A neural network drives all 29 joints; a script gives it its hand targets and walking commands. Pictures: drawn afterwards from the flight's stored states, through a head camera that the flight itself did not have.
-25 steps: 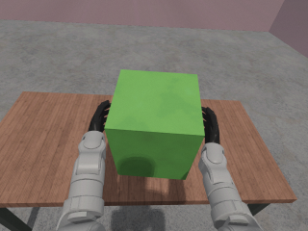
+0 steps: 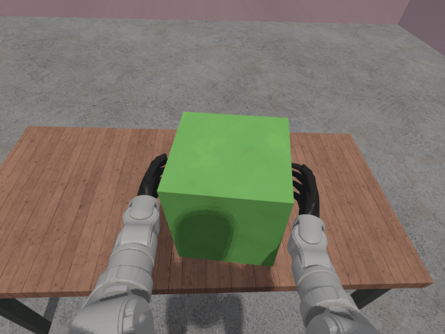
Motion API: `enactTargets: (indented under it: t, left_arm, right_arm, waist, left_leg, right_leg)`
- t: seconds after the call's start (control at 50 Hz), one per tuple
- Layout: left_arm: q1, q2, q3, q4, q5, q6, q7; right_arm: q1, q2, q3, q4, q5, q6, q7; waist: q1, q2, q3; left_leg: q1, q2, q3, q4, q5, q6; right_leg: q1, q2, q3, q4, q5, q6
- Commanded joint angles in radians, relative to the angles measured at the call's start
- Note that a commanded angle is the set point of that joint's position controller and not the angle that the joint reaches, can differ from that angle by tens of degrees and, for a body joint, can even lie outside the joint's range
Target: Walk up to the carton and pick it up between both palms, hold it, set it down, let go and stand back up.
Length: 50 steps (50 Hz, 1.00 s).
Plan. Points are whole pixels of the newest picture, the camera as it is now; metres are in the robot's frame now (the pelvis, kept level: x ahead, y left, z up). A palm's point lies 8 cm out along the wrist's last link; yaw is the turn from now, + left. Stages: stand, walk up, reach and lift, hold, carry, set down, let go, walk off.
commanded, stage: set down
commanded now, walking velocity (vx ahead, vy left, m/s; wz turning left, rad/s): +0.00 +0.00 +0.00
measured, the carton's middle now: (229, 192) +0.42 -0.02 +0.02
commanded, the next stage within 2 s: none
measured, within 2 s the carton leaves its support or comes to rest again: neither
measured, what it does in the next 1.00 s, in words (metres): stands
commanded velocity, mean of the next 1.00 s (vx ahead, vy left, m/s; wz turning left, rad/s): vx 0.00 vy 0.00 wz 0.00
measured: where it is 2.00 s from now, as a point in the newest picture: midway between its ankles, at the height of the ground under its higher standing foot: outside the picture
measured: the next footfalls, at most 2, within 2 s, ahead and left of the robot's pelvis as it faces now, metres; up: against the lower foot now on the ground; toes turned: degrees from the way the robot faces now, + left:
none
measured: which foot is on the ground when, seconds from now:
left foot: down 0.00-1.00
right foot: down 0.00-1.00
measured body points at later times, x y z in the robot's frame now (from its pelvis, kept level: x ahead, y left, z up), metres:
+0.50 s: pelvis +0.00 +0.01 +0.00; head +0.04 +0.03 +0.44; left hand +0.40 +0.17 +0.02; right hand +0.38 -0.13 +0.03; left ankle -0.02 +0.11 -0.75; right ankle +0.01 -0.12 -0.75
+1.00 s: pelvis +0.00 +0.00 -0.01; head +0.09 +0.02 +0.43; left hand +0.42 +0.16 -0.01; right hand +0.39 -0.15 +0.00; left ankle -0.02 +0.11 -0.75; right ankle +0.01 -0.12 -0.75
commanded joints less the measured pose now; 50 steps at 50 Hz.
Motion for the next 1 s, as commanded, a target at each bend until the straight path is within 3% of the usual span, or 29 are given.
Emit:
enactTargets:
  t: [0.0, 0.1, 0.22, 0.36, 0.48, 0.58, 0.68, 0.78, 0.92, 0.98]
  left_arm:
    - [-0.623, -0.511, -0.322, -0.104, -0.009, -0.176, -0.107]
    - [-0.641, -0.521, -0.356, -0.09, -0.01, -0.26, -0.085]
    - [-0.643, -0.536, -0.395, -0.029, -0.023, -0.306, -0.069]
    - [-0.659, -0.539, -0.38, 0.071, -0.026, -0.336, -0.062]
    - [-0.687, -0.512, -0.308, 0.144, -0.007, -0.352, -0.06]
    - [-0.726, -0.48, -0.259, 0.175, 0.012, -0.364, -0.051]
    - [-0.756, -0.463, -0.228, 0.195, 0.025, -0.385, -0.05]
    - [-0.776, -0.429, -0.205, 0.221, 0.027, -0.405, -0.05]
    - [-0.772, -0.422, -0.195, 0.268, 0.013, -0.448, -0.064]
    - [-0.758, -0.414, -0.184, 0.289, 0.025, -0.463, -0.069]
  right_arm:
    - [-0.603, 0.573, 0.407, -0.068, -0.099, -0.126, 0.156]
    - [-0.564, 0.584, 0.379, 0.019, -0.143, -0.191, 0.148]
    - [-0.554, 0.568, 0.314, 0.122, -0.175, -0.231, 0.134]
    - [-0.593, 0.574, 0.241, 0.17, -0.215, -0.242, 0.129]
    - [-0.636, 0.581, 0.185, 0.193, -0.241, -0.223, 0.145]
    - [-0.659, 0.593, 0.135, 0.196, -0.264, -0.199, 0.166]
    - [-0.667, 0.604, 0.096, 0.193, -0.299, -0.189, 0.175]
    - [-0.657, 0.62, 0.076, 0.19, -0.328, -0.176, 0.182]
    - [-0.616, 0.649, 0.082, 0.203, -0.358, -0.188, 0.174]
    - [-0.595, 0.67, 0.093, 0.228, -0.363, -0.194, 0.172]
  waist:
    - [0.032, 0.027, -0.62]
    - [0.018, 0.078, -0.699]
    - [-0.019, 0.106, -0.707]
    - [-0.032, 0.08, -0.686]
    - [-0.018, 0.062, -0.669]
    - [-0.001, 0.079, -0.678]
    - [0.0, 0.109, -0.717]
    - [-0.008, 0.092, -0.752]
    - [-0.034, 0.075, -0.814]
    - [-0.018, 0.068, -0.807]
  left_leg:
    - [-0.092, -0.015, 0.11, 0.009, 0.335, -0.033]
    - [-0.073, -0.006, 0.107, 0.052, 0.459, -0.059]
    - [-0.047, 0.004, 0.09, 0.087, 0.554, -0.079]
    - [-0.094, 0.007, 0.073, 0.088, 0.49, -0.081]
    - [-0.143, 0.006, 0.074, 0.069, 0.385, -0.07]
    - [-0.157, 0.007, 0.077, 0.064, 0.307, -0.061]
    - [-0.178, 0.009, 0.082, 0.077, 0.292, -0.061]
    - [-0.227, 0.006, 0.085, 0.078, 0.259, -0.05]
    - [-0.287, 0.002, 0.076, 0.1, 0.325, -0.047]
    - [-0.307, 0.003, 0.077, 0.108, 0.35, -0.043]
  right_leg:
    - [0.392, -0.016, -0.049, 0.106, 0.487, 0.042]
    - [0.333, -0.006, -0.061, 0.116, 0.527, 0.029]
    - [0.242, 0.007, -0.073, 0.099, 0.478, 0.015]
    - [0.202, 0.017, -0.069, 0.091, 0.411, -0.001]
    - [0.171, 0.019, -0.07, 0.09, 0.302, 0.0]
    - [0.113, 0.016, -0.071, 0.098, 0.209, -0.006]
    - [0.09, 0.01, -0.065, 0.113, 0.212, -0.014]
    - [0.107, 0.0, -0.061, 0.138, 0.238, -0.007]
    - [0.149, -0.012, -0.054, 0.184, 0.404, 0.006]
    - [0.151, -0.017, -0.049, 0.209, 0.456, 0.014]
